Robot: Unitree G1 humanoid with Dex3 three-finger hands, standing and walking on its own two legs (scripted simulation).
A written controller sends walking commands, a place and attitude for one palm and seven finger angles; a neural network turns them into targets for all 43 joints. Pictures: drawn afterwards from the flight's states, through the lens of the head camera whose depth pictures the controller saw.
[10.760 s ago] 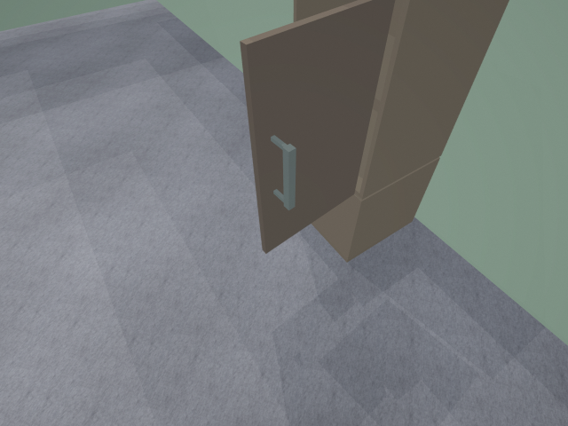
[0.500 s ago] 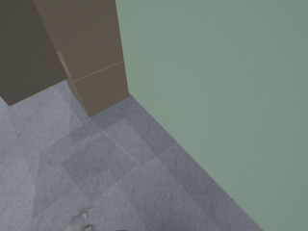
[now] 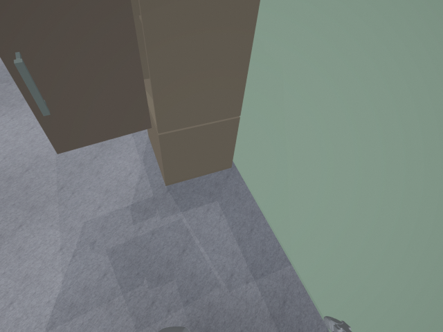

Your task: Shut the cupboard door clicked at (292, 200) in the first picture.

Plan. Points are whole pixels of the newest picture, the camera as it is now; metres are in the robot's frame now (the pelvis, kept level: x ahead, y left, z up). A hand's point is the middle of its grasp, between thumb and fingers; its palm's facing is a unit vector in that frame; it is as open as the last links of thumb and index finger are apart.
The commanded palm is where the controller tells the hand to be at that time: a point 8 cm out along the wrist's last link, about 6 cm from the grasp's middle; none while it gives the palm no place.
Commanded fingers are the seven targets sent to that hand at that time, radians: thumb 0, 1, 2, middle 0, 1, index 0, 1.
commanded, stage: walk to a spot facing it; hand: left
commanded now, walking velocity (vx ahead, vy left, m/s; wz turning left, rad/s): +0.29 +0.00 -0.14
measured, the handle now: (32, 85) +0.69 +0.63 -0.02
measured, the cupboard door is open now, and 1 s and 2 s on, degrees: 96 96 96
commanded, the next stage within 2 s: turn to face it in 0.08 s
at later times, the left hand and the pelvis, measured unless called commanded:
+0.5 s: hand (168, 250) +0.30 +0.15 -0.15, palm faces +0.05 -0.98 -0.20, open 7.4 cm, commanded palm none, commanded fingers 0.00 0.90 0.90 -0.20 -0.30 -0.20 -0.30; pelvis +0.17 -0.03 +0.00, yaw +6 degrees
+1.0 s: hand (112, 308) +0.17 +0.24 -0.16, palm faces +0.40 -0.88 -0.25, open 7.4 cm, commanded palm none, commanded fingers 0.00 0.90 0.90 -0.20 -0.30 -0.20 -0.30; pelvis +0.20 +0.01 +0.01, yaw +21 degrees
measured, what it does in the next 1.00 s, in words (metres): walks ahead, turning left: right foot, then left foot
